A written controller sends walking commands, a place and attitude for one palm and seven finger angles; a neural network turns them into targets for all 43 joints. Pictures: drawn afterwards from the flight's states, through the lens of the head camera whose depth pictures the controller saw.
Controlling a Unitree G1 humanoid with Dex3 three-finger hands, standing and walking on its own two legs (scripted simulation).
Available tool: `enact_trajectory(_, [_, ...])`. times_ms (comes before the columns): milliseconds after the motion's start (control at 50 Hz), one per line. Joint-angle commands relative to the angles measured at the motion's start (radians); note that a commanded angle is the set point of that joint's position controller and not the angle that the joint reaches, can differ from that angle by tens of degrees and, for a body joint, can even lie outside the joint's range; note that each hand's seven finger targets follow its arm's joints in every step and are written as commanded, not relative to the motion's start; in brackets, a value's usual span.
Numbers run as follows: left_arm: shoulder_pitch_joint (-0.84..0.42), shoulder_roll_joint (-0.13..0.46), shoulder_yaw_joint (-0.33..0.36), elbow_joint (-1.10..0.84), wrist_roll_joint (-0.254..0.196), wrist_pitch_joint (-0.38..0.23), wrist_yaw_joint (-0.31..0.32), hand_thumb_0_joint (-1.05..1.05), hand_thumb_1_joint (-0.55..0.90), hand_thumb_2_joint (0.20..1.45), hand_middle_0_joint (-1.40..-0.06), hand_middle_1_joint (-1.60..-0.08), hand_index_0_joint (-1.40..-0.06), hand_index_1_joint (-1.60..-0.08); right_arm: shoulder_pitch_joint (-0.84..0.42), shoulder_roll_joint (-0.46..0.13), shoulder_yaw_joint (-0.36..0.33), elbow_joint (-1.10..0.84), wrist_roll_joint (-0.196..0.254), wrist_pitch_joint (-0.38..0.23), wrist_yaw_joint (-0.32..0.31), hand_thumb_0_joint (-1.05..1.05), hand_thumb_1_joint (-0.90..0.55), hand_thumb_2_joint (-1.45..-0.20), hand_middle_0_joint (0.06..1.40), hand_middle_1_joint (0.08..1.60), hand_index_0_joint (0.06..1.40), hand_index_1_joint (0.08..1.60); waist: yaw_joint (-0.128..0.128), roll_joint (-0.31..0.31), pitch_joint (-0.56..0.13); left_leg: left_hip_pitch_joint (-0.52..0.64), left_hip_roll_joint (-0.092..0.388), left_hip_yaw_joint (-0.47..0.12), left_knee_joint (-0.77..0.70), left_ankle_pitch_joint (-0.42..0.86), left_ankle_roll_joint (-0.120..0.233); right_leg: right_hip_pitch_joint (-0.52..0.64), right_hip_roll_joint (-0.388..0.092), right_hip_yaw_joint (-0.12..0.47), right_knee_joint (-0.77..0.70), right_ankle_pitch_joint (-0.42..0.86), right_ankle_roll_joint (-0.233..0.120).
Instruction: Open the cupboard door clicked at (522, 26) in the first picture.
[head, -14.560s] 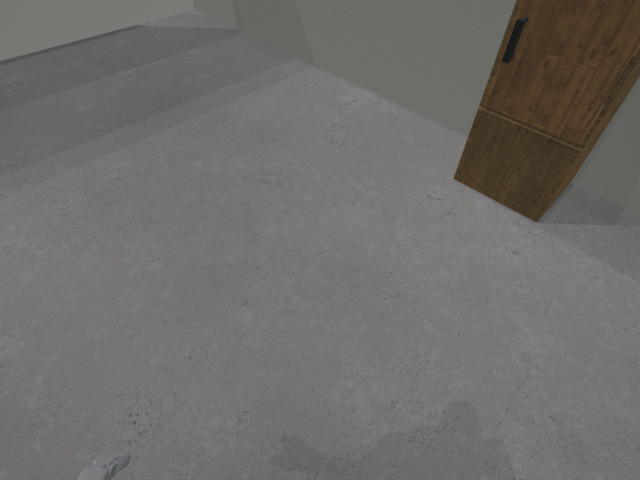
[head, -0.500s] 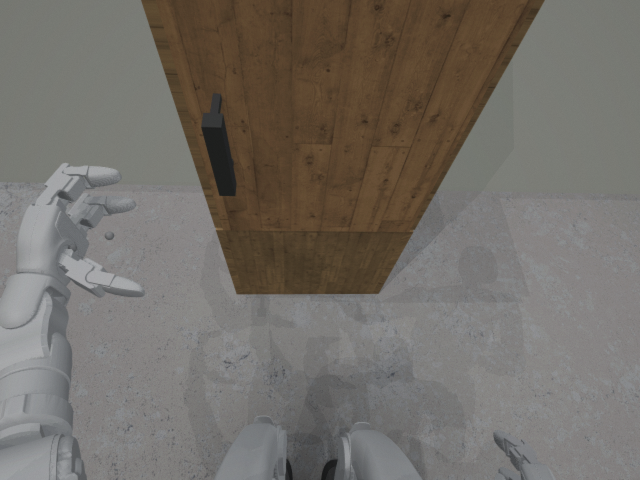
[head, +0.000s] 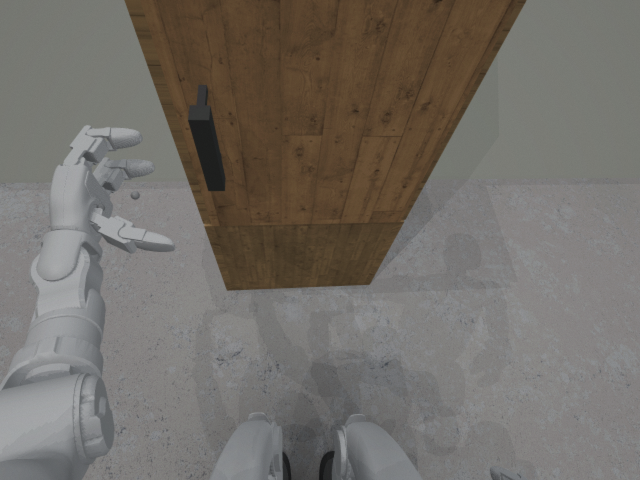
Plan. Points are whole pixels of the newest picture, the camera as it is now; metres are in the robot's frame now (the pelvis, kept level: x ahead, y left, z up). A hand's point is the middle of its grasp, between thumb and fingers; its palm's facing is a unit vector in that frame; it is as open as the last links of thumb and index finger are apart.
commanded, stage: move the hooked fingers beside the handle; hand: left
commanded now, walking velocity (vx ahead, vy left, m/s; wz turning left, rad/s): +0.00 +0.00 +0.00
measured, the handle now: (210, 141) +0.55 +0.14 +0.03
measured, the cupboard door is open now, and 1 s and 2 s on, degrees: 0 0 0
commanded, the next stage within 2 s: slide the fingers in behind the handle in 1.08 s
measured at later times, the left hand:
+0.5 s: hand (152, 164) +0.50 +0.21 +0.03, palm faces +0.08 -1.00 -0.03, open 14.0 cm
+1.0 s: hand (148, 176) +0.48 +0.21 +0.03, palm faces +0.08 -1.00 -0.01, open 14.0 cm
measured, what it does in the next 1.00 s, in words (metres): stands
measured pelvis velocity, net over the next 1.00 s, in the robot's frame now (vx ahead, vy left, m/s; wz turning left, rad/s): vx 0.00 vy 0.00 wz -0.01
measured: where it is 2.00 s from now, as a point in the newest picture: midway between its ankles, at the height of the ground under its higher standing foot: outside the picture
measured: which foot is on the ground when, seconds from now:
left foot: down 0.00-1.00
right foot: down 0.00-1.00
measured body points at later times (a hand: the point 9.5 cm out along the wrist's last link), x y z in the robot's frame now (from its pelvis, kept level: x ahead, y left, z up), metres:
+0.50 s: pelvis +0.00 +0.00 -0.01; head +0.15 +0.03 +0.42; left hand +0.49 +0.26 +0.04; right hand +0.00 -0.26 -0.11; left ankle +0.02 +0.05 -0.64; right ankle +0.01 -0.09 -0.64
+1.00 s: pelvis +0.00 +0.00 +0.00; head +0.14 +0.04 +0.42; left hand +0.47 +0.27 +0.03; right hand +0.05 -0.27 -0.11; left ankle +0.02 +0.05 -0.64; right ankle +0.01 -0.09 -0.64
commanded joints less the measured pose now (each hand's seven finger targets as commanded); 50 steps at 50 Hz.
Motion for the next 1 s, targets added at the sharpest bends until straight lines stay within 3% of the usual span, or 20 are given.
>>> enact_trajectory(0, [-0.429,0.277,0.058,-0.114,0.014,-0.072,0.037,0.000,-0.500,0.300,-0.300,-1.200,-0.300,-1.200,0.131,-0.190,-0.063,-0.067,-0.009,-0.005,-0.012,0.000,-0.900,-0.900,0.200,0.300,0.200,0.300,-0.020,0.081,-0.396,0.369,0.053,-0.185,-0.155,0.316,-0.092,0.054,-0.018,0.088,-0.111,0.180,0.024])
enact_trajectory(20, [-0.465,0.244,0.025,-0.120,0.015,-0.078,0.037,0.000,-0.500,0.300,-0.300,-1.200,-0.300,-1.200,0.132,-0.185,-0.061,-0.069,-0.011,-0.004,-0.009,0.000,-0.900,-0.900,0.200,0.300,0.200,0.300,-0.034,0.113,-0.405,0.388,0.053,-0.186,-0.147,0.328,-0.091,0.031,-0.016,0.088,-0.108,0.184,0.023])
enact_trajectory(60, [-0.501,0.277,0.046,-0.130,0.027,-0.098,0.045,0.000,-0.500,0.300,-0.300,-1.200,-0.300,-1.200,0.142,-0.193,-0.063,-0.063,-0.019,0.003,-0.005,0.000,-0.900,-0.900,0.200,0.300,0.200,0.300,-0.024,0.148,-0.462,0.449,0.061,-0.210,-0.145,0.377,-0.110,0.007,-0.014,0.080,-0.091,0.190,0.020])
enact_trajectory(100, [-0.508,0.252,0.033,-0.144,0.029,-0.110,0.053,0.000,-0.500,0.300,-0.300,-1.200,-0.300,-1.200,0.154,-0.190,-0.068,-0.059,-0.024,0.011,0.000,0.000,-0.900,-0.900,0.200,0.300,0.200,0.300,-0.027,0.164,-0.510,0.509,0.071,-0.225,-0.138,0.457,-0.122,-0.007,-0.013,0.073,-0.084,0.219,0.020])
enact_trajectory(120, [-0.541,0.200,-0.014,-0.153,0.029,-0.116,0.052,0.000,-0.500,0.300,-0.300,-1.200,-0.300,-1.200,0.159,-0.184,-0.069,-0.057,-0.026,0.014,0.004,0.000,-0.900,-0.900,0.200,0.300,0.200,0.300,-0.046,0.185,-0.522,0.551,0.079,-0.240,-0.132,0.502,-0.128,-0.041,-0.012,0.069,-0.080,0.226,0.022])
enact_trajectory(140, [-0.530,0.210,0.007,-0.133,0.027,-0.112,0.057,0.000,-0.500,0.300,-0.300,-1.200,-0.300,-1.200,0.172,-0.189,-0.074,-0.046,-0.027,0.018,0.008,0.000,-0.900,-0.900,0.200,0.300,0.200,0.300,-0.041,0.167,-0.541,0.551,0.080,-0.238,-0.125,0.513,-0.127,-0.034,-0.010,0.070,-0.083,0.235,0.025])
enact_trajectory(200, [-0.542,0.238,0.025,-0.033,0.041,-0.080,0.075,0.000,-0.500,0.300,-0.300,-1.200,-0.300,-1.200,0.189,-0.196,-0.069,-0.037,-0.027,0.037,0.009,0.000,-0.900,-0.900,0.200,0.300,0.200,0.300,-0.062,0.094,-0.459,0.445,0.073,-0.227,-0.127,0.435,-0.112,-0.018,-0.009,0.068,-0.089,0.220,0.028])
enact_trajectory(240, [-0.569,0.251,0.028,0.003,0.054,-0.063,0.087,0.000,-0.500,0.300,-0.300,-1.200,-0.300,-1.200,0.196,-0.197,-0.061,-0.044,-0.027,0.043,0.009,0.000,-0.900,-0.900,0.200,0.300,0.200,0.300,-0.074,0.090,-0.414,0.391,0.065,-0.213,-0.128,0.391,-0.100,-0.016,-0.009,0.072,-0.094,0.208,0.028])
enact_trajectory(280, [-0.576,0.282,0.050,-0.003,0.066,-0.063,0.101,0.000,-0.500,0.300,-0.300,-1.200,-0.300,-1.200,0.198,-0.196,-0.058,-0.055,-0.029,0.048,0.010,0.000,-0.900,-0.900,0.200,0.300,0.200,0.300,-0.065,0.095,-0.438,0.366,0.059,-0.201,-0.122,0.373,-0.091,0.007,-0.009,0.081,-0.094,0.209,0.027])
enact_trajectory(300, [-0.566,0.330,0.091,-0.040,0.068,-0.075,0.109,0.000,-0.500,0.300,-0.300,-1.200,-0.300,-1.200,0.199,-0.199,-0.059,-0.064,-0.033,0.048,0.010,0.000,-0.900,-0.900,0.200,0.300,0.200,0.300,-0.042,0.116,-0.479,0.375,0.057,-0.196,-0.120,0.398,-0.093,0.037,-0.010,0.084,-0.086,0.227,0.023])
enact_trajectory(380, [-0.517,0.355,0.110,-0.112,0.073,-0.112,0.105,0.000,-0.500,0.300,-0.300,-1.200,-0.300,-1.200,0.198,-0.186,-0.058,-0.081,-0.037,0.055,0.021,0.000,-0.900,-0.900,0.200,0.300,0.200,0.300,-0.019,0.161,-0.575,0.439,0.062,-0.188,-0.110,0.517,-0.106,0.088,-0.003,0.089,-0.076,0.304,0.022])
enact_trajectory(400, [-0.501,0.364,0.123,-0.122,0.067,-0.115,0.101,0.000,-0.500,0.300,-0.300,-1.200,-0.300,-1.200,0.197,-0.185,-0.060,-0.082,-0.036,0.055,0.022,0.000,-0.900,-0.900,0.200,0.300,0.200,0.300,-0.017,0.152,-0.574,0.432,0.062,-0.180,-0.110,0.518,-0.101,0.110,-0.003,0.093,-0.081,0.319,0.023])
enact_trajectory(460, [-0.473,0.267,0.049,-0.105,0.052,-0.099,0.070,0.000,-0.500,0.300,-0.300,-1.200,-0.300,-1.200,0.197,-0.175,-0.057,-0.080,-0.026,0.071,0.027,0.000,-0.900,-0.900,0.200,0.300,0.200,0.300,-0.041,0.136,-0.525,0.453,0.071,-0.184,-0.120,0.521,-0.099,0.085,0.001,0.085,-0.100,0.315,0.028])
enact_trajectory(500, [-0.450,0.275,0.054,-0.089,0.043,-0.081,0.057,0.000,-0.500,0.300,-0.300,-1.200,-0.300,-1.200,0.200,-0.184,-0.062,-0.076,-0.022,0.076,0.023,0.000,-0.900,-0.900,0.200,0.300,0.200,0.300,-0.041,0.118,-0.489,0.421,0.068,-0.177,-0.130,0.475,-0.092,0.094,0.000,0.086,-0.111,0.298,0.029])
enact_trajectory(600, [-0.502,0.205,0.005,-0.102,0.019,-0.084,0.050,0.000,-0.500,0.300,-0.300,-1.200,-0.300,-1.200,0.194,-0.185,-0.067,-0.060,-0.020,0.075,0.018,0.000,-0.900,-0.900,0.200,0.300,0.200,0.300,-0.063,0.118,-0.441,0.457,0.071,-0.199,-0.138,0.449,-0.097,0.026,-0.002,0.078,-0.123,0.253,0.027])
enact_trajectory(660, [-0.546,0.212,0.007,-0.143,0.025,-0.116,0.064,0.000,-0.500,0.300,-0.300,-1.200,-0.300,-1.200,0.193,-0.182,-0.070,-0.049,-0.026,0.069,0.018,0.000,-0.900,-0.900,0.200,0.300,0.200,0.300,-0.056,0.168,-0.484,0.510,0.072,-0.204,-0.125,0.507,-0.108,0.008,-0.001,0.079,-0.108,0.272,0.023])
enact_trajectory(760, [-0.485,0.263,0.050,-0.097,0.048,-0.120,0.089,0.000,-0.500,0.300,-0.300,-1.200,-0.300,-1.200,0.185,-0.185,-0.071,-0.049,-0.031,0.073,0.021,0.000,-0.900,-0.900,0.200,0.300,0.200,0.300,-0.036,0.150,-0.491,0.495,0.068,-0.198,-0.118,0.547,-0.116,0.035,0.000,0.078,-0.098,0.297,0.022])
enact_trajectory(780, [-0.489,0.230,0.016,-0.081,0.053,-0.111,0.088,0.000,-0.500,0.300,-0.300,-1.200,-0.300,-1.200,0.181,-0.178,-0.065,-0.054,-0.029,0.077,0.023,0.000,-0.900,-0.900,0.200,0.300,0.200,0.300,-0.044,0.150,-0.473,0.475,0.064,-0.191,-0.119,0.525,-0.111,0.037,-0.001,0.078,-0.100,0.292,0.024])
enact_trajectory(880, [-0.454,0.270,0.053,-0.062,0.049,-0.089,0.088,0.000,-0.500,0.300,-0.300,-1.200,-0.300,-1.200,0.168,-0.183,-0.062,-0.079,-0.024,0.079,0.020,0.000,-0.900,-0.900,0.200,0.300,0.200,0.300,-0.038,0.092,-0.453,0.393,0.055,-0.170,-0.121,0.472,-0.092,0.100,-0.002,0.088,-0.104,0.311,0.027])
enact_trajectory(980, [-0.520,0.253,0.032,-0.119,0.036,-0.121,0.070,0.000,-0.500,0.300,-0.300,-1.200,-0.300,-1.200,0.157,-0.180,-0.062,-0.074,-0.022,0.071,0.018,0.000,-0.900,-0.900,0.200,0.300,0.200,0.300,-0.052,0.120,-0.490,0.433,0.060,-0.183,-0.112,0.449,-0.095,0.069,-0.001,0.092,-0.103,0.284,0.027])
